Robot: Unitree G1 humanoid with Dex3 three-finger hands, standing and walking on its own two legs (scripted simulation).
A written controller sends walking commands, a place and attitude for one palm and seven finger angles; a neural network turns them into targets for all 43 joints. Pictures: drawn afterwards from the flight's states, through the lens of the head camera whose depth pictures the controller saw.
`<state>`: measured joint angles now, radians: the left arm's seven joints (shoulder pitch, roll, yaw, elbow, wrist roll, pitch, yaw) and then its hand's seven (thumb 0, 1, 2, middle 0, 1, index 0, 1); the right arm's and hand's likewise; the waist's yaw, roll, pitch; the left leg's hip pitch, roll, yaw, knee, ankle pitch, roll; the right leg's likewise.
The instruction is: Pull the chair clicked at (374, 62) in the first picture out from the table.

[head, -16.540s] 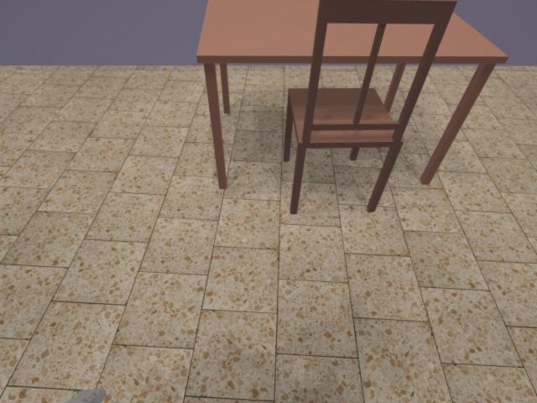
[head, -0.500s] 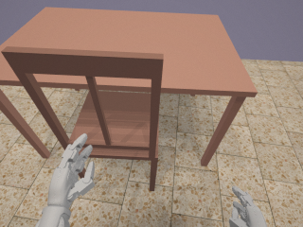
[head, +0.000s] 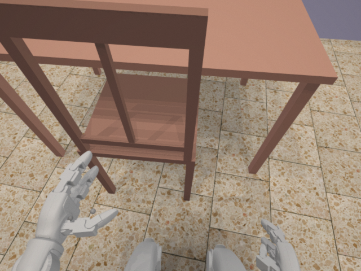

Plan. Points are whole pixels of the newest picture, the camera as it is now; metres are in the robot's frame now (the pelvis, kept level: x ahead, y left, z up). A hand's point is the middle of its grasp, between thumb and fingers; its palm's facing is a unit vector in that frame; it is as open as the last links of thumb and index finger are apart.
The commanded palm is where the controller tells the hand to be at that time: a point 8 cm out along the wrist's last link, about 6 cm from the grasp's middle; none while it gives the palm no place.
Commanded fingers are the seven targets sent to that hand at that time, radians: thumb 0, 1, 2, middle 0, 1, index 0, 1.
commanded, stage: raise the hand toward the chair's back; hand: left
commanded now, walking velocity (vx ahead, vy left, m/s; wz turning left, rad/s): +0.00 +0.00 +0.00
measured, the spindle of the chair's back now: (120, 103) +0.50 +0.19 +0.04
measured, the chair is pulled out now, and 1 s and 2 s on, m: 0.00 0.00 0.00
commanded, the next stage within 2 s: aim the fingers beside a spindle in 1.32 s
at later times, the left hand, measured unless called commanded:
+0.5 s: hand (75, 205) +0.23 +0.22 +0.05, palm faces -0.02 -1.00 -0.06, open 16.3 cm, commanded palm +0.22 +0.27 +0.06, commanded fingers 0.00 -0.50 0.30 -0.06 -0.08 -0.06 -0.08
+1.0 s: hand (71, 189) +0.26 +0.23 +0.06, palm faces -0.03 -1.00 -0.06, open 16.9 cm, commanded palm +0.24 +0.28 +0.07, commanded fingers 0.00 -0.50 0.30 -0.06 -0.08 -0.06 -0.08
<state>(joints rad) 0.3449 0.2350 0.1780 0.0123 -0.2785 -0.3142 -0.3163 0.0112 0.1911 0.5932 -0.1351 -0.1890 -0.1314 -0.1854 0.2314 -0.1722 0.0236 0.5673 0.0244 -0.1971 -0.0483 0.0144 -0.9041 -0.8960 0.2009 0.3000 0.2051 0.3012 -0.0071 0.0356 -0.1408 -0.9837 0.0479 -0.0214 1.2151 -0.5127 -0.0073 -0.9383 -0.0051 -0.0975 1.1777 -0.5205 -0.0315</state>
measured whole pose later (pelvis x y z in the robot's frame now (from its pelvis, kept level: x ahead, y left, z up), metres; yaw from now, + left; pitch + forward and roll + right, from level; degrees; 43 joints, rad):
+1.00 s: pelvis +0.02 +0.02 +0.02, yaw +0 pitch +16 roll -3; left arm 0.30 0.28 0.24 0.07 -0.29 -0.36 -0.32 -0.01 -0.50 0.30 -0.06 -0.08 -0.06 -0.08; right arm 0.26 -0.26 0.01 0.54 0.03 -0.20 -0.04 0.01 -0.91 -0.90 0.20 0.30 0.20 0.30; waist -0.03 0.03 -0.15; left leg -0.89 0.03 0.00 1.12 -0.50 0.02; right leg -0.84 -0.02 -0.08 1.07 -0.50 0.00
